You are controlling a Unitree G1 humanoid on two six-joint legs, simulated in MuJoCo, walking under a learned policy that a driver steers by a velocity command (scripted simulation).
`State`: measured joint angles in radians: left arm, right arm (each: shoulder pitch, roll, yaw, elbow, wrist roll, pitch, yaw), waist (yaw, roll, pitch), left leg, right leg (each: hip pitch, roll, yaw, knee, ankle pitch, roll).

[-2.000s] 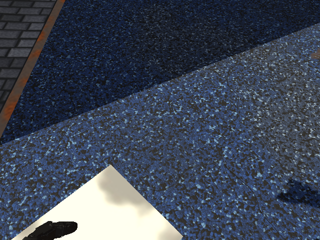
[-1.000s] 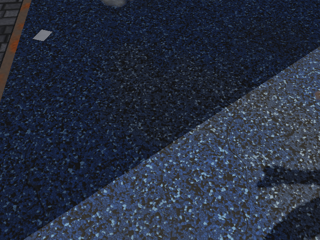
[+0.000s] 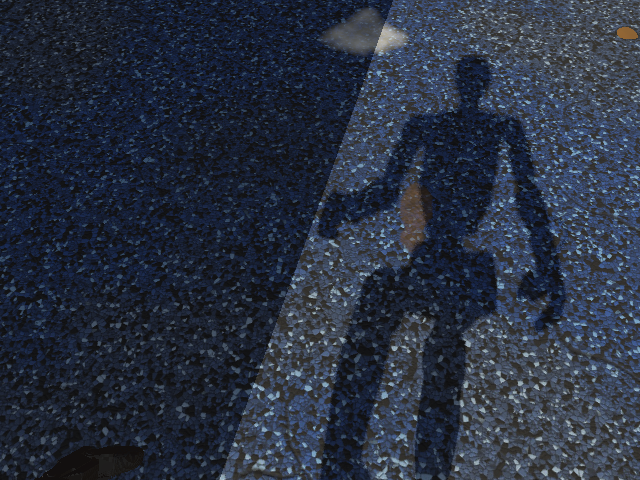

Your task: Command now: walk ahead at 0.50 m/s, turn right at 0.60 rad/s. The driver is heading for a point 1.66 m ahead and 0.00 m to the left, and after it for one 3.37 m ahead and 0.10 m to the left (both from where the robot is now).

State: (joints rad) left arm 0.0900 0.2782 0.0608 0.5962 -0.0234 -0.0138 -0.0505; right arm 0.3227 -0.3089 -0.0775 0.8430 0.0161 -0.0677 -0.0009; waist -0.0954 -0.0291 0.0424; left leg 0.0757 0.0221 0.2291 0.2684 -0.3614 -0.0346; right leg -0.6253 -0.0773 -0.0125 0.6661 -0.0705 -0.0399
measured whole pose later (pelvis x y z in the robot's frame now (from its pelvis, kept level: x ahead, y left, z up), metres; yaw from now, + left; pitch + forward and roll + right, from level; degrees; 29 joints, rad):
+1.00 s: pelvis +0.33 -0.05 +0.00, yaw -12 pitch -1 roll +0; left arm 0.27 0.23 0.04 0.88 0.01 0.00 0.03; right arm 0.14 -0.24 -0.03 0.87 -0.01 -0.01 0.00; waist 0.00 0.01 0.02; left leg -0.32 0.00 0.00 0.53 -0.20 -0.01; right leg -0.18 -0.01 0.04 0.56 -0.36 0.02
